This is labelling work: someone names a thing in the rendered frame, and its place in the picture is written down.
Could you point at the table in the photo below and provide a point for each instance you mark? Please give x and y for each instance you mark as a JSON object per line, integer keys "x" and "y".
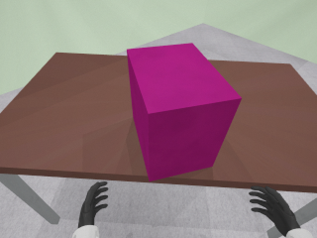
{"x": 74, "y": 119}

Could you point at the right robot forearm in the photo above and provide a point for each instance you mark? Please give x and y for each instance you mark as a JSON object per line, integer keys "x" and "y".
{"x": 298, "y": 233}

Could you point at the carton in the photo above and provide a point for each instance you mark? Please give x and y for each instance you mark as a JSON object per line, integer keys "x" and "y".
{"x": 182, "y": 108}

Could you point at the right robot hand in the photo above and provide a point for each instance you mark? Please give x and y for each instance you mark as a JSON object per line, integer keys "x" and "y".
{"x": 277, "y": 209}

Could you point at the left robot forearm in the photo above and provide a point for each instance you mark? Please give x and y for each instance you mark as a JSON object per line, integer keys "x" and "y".
{"x": 86, "y": 231}

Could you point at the left robot hand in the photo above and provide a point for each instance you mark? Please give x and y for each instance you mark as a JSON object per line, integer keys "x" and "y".
{"x": 89, "y": 208}

